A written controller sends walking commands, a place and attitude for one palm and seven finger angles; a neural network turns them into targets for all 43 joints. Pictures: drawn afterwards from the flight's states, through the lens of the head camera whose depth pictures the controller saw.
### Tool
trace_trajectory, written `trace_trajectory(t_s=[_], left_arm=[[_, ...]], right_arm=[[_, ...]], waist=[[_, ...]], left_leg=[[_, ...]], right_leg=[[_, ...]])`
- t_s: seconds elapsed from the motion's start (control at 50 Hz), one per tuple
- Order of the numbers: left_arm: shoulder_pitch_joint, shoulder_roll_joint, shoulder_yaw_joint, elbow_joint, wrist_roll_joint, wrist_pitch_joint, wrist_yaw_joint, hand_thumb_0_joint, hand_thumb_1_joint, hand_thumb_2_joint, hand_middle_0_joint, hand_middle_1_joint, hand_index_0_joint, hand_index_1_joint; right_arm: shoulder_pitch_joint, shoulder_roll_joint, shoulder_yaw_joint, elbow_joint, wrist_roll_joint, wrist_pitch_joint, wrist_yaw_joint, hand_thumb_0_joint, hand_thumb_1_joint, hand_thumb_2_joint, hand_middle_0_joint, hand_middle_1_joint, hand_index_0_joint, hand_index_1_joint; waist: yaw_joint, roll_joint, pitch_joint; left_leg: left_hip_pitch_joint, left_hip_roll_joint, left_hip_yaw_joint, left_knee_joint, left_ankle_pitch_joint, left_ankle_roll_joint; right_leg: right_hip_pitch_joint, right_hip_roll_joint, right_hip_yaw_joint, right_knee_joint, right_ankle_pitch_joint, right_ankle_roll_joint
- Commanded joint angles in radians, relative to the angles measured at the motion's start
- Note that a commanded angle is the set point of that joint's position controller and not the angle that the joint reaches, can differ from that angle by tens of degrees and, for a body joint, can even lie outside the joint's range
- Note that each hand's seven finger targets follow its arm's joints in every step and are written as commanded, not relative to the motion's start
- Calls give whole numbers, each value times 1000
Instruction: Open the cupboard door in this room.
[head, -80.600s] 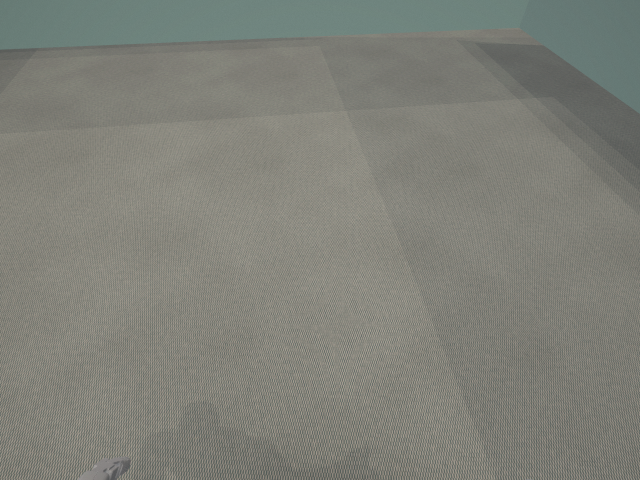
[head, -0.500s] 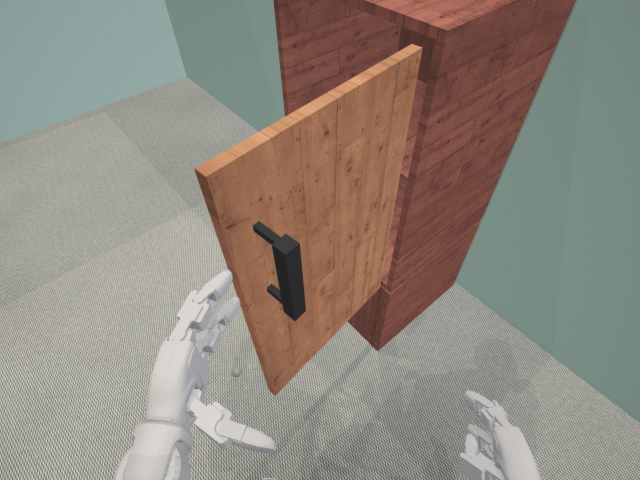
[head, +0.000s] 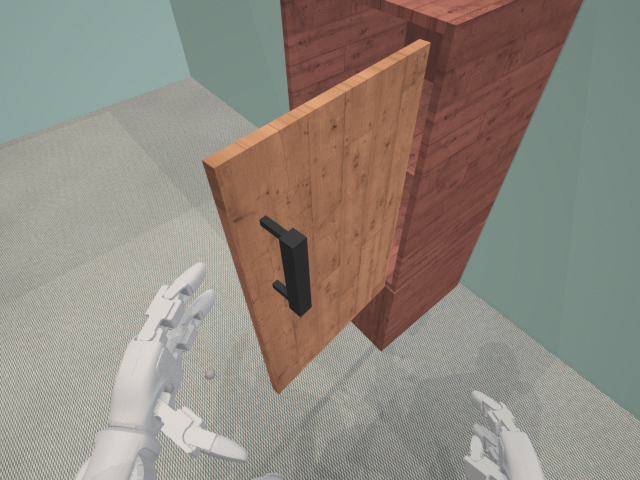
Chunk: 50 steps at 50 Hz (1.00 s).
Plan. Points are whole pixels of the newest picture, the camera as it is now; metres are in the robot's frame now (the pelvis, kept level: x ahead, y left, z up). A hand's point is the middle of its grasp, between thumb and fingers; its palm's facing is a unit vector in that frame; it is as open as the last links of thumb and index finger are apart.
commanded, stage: draw the hand back to the body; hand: left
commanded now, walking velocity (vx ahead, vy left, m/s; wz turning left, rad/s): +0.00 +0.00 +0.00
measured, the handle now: (285, 267) +0.36 +0.07 +0.08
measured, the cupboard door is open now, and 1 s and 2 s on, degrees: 97 97 97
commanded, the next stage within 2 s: step back with the hand held close in 1.42 s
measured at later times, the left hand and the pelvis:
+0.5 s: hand (118, 362) +0.20 +0.20 +0.14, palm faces +0.16 -0.96 -0.25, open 15.3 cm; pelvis +0.01 +0.01 +0.03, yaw +0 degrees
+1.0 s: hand (10, 312) +0.22 +0.27 +0.20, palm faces +0.40 -0.83 -0.40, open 9.6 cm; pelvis +0.02 +0.02 +0.06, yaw -1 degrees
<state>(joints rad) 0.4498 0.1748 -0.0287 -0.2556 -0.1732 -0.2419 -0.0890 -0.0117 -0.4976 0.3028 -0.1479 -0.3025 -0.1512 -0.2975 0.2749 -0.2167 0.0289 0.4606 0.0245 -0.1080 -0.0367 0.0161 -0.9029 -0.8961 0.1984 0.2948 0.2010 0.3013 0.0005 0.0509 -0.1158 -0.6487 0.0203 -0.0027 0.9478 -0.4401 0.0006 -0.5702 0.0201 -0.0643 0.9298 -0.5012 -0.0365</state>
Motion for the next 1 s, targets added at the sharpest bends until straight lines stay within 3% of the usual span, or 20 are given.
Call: trace_trajectory(t_s=[0.0, 0.02, 0.08, 0.18, 0.26, 0.32, 0.34, 0.36, 0.38, 0.4, 0.46, 0.48, 0.64, 0.72, 0.8, 0.84, 0.98], left_arm=[[-3, 84, 80, -249, -23, -37, -8, 0, -500, 300, -150, -300, -150, -300], [-12, 68, 65, -249, -30, -22, -18, 0, -500, 300, -150, -300, -150, -300], [10, 107, 127, -203, -52, 23, -41, 0, -500, 300, -150, -300, -150, -300], [-56, 164, 196, -305, -86, 33, -70, 0, -500, 300, -150, -300, -150, -300], [-67, 161, 198, -364, -105, 8, -90, 0, -430, 330, -153, -300, -153, -300], [-32, 172, 217, -328, -118, 35, -115, 0, -325, 375, -156, -300, -156, -300], [-54, 296, 232, -404, 33, 54, 18, 0, -290, 390, -158, -300, -158, -300], [13, 212, 206, -354, 46, 80, 76, 0, -255, 405, -159, -300, -159, -300], [37, 198, 203, -330, 53, 99, 100, 0, -220, 420, -160, -300, -160, -300], [59, 172, 180, -316, 72, 111, 119, 0, -185, 435, -161, -300, -161, -300], [25, 220, 215, -353, 105, 117, 165, 0, -80, 480, -165, -300, -165, -300], [21, 245, 236, -358, 113, 117, 178, 0, -45, 495, -166, -300, -166, -300], [-33, 268, 281, -389, 134, 114, 225, 0, 235, 615, -176, -300, -176, -300], [4, 276, 324, -349, 130, 115, 228, 0, 375, 675, -181, -300, -181, -300], [-7, 283, 353, -348, 128, 110, 223, 0, 515, 735, -186, -300, -186, -300], [-30, 305, 385, -361, 129, 107, 224, 0, 585, 765, -189, -300, -189, -300], [-80, 366, 482, -356, 122, 101, 229, 0, 830, 870, -198, -300, -198, -300]], right_arm=[[-91, -106, -33, -173, 7, -60, -10, 0, -900, -900, 200, 300, 200, 300], [-90, -108, -31, -173, 7, -63, -12, 0, -900, -900, 200, 300, 200, 300], [-104, -118, -32, -166, 10, -63, -25, 0, -900, -900, 200, 300, 200, 300], [-107, -119, -22, -167, 12, -80, -38, 0, -900, -900, 200, 300, 200, 300], [-92, -116, -17, -151, 17, -112, -39, 0, -900, -900, 200, 300, 200, 300], [-96, -122, -19, -139, 20, -121, -40, 0, -900, -900, 200, 300, 200, 300], [-115, -116, -21, -133, 2, -102, -62, 0, -900, -900, 200, 300, 200, 300], [-105, -97, -17, -124, -4, -92, -70, 0, -900, -900, 200, 300, 200, 300], [-113, -100, -16, -121, -5, -87, -70, 0, -900, -900, 200, 300, 200, 300], [-112, -96, -13, -110, -6, -76, -70, 0, -900, -900, 200, 300, 200, 300], [-135, -100, -10, -96, -12, -58, -75, 0, -900, -900, 200, 300, 200, 300], [-144, -103, -10, -89, -14, -56, -77, 0, -900, -900, 200, 300, 200, 300], [-179, -101, -3, -46, -23, -68, -80, 0, -900, -900, 200, 300, 200, 300], [-185, -105, -10, -22, -27, -64, -71, 0, -900, -900, 200, 300, 200, 300], [-198, -109, -18, -12, -27, -56, -60, 0, -900, -900, 200, 300, 200, 300], [-198, -111, -21, -6, -28, -51, -58, 0, -900, -900, 200, 300, 200, 300], [-208, -112, -30, 12, -29, -42, -56, 0, -900, -900, 200, 300, 200, 300]], waist=[[1, -37, -99], [-5, -63, -82], [3, -126, -36], [18, -35, -77], [16, 37, -97], [18, -2, -76], [59, -1, -53], [35, -37, -13], [38, -75, 12], [32, -62, 31], [36, -15, 24], [42, -24, 18], [45, 19, 33], [55, -15, 36], [58, -4, 57], [62, 24, 47], [70, 39, 49]], left_leg=[[145, -26, -22, -155, 205, 24], [145, -27, -24, -162, 187, 25], [130, -28, -23, -170, 152, 26], [193, -31, -25, -194, 196, 26], [262, -28, -38, -216, 242, 21], [264, -26, -43, -227, 249, 22], [283, -18, -23, -273, 240, 27], [310, -19, -17, -285, 239, 29], [301, -18, -21, -293, 230, 28], [317, -13, -15, -303, 241, 30], [381, -8, -13, -357, 260, 30], [396, -7, -13, -371, 271, 31], [509, 1, -19, -488, 326, 23], [534, 7, -13, -523, 400, 20], [552, 12, -10, -553, 449, 15], [568, 12, -8, -562, 470, 12], [597, 12, -3, -578, 489, 8]], right_leg=[[69, 1, 36, -196, 312, 28], [66, 1, 34, -209, 291, 32], [80, -5, 59, -259, 227, 37], [118, -4, 48, -262, 272, 29], [118, 8, 12, -246, 323, 21], [130, 8, 9, -261, 341, 24], [153, -19, 71, -347, 319, 13], [148, -25, 63, -378, 309, 17], [155, -26, 62, -398, 291, 19], [169, -28, 56, -397, 303, 21], [218, -28, 44, -426, 313, 20], [240, -27, 44, -442, 317, 18], [340, -21, 30, -514, 342, 15], [400, -20, 26, -534, 405, 17], [432, -18, 28, -554, 435, 16], [444, -17, 30, -563, 445, 15], [473, -12, 32, -596, 465, 13]])
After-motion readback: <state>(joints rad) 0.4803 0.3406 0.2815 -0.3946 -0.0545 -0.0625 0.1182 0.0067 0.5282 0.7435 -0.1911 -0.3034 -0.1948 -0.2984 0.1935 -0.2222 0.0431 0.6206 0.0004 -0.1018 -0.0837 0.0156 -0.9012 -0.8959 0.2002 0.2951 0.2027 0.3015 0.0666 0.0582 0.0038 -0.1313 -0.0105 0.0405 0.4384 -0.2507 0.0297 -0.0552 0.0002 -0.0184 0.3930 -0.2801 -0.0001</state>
